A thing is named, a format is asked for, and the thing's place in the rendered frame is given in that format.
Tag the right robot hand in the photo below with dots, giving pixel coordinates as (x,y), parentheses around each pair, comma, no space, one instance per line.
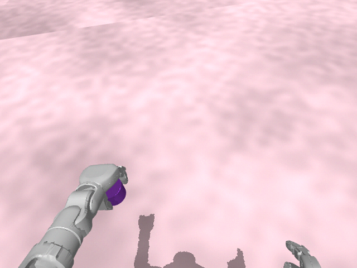
(302,254)

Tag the left robot arm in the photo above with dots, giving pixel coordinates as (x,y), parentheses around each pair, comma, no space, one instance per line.
(64,237)

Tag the tin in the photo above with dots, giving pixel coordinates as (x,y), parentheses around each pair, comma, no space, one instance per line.
(117,193)

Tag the left robot hand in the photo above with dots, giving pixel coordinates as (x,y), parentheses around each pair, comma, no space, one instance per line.
(105,175)

